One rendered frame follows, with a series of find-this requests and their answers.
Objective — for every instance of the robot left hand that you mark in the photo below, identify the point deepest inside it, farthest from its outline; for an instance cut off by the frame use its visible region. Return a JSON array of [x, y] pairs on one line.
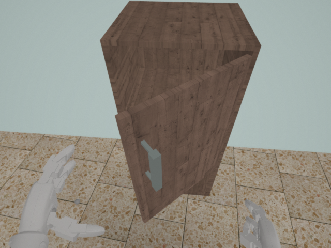
[[37, 213]]

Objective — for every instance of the handle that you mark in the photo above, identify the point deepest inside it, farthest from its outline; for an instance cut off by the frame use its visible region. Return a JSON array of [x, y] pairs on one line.
[[155, 174]]

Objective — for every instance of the robot right hand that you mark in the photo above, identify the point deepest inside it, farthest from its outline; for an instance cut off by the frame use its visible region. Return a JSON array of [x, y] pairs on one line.
[[264, 232]]

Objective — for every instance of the robot left forearm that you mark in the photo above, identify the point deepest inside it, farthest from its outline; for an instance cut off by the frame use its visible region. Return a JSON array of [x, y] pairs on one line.
[[29, 239]]

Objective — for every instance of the cupboard door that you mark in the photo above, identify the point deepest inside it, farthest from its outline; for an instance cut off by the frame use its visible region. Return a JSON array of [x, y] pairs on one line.
[[188, 126]]

